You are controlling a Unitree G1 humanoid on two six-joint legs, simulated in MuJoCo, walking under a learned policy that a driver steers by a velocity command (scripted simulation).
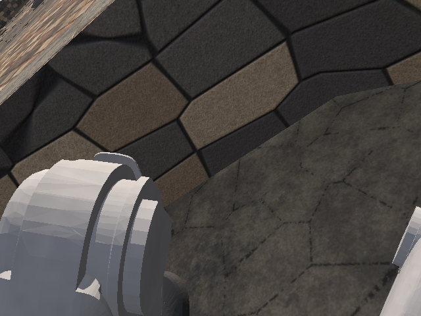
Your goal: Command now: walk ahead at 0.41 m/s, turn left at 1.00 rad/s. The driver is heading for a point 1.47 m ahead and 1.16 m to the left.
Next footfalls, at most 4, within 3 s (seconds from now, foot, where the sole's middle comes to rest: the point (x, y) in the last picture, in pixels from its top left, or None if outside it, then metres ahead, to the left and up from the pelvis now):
none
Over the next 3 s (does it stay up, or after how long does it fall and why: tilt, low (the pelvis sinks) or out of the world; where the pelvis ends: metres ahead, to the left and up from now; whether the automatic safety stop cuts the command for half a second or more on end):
falls after 0.04 s (tilt)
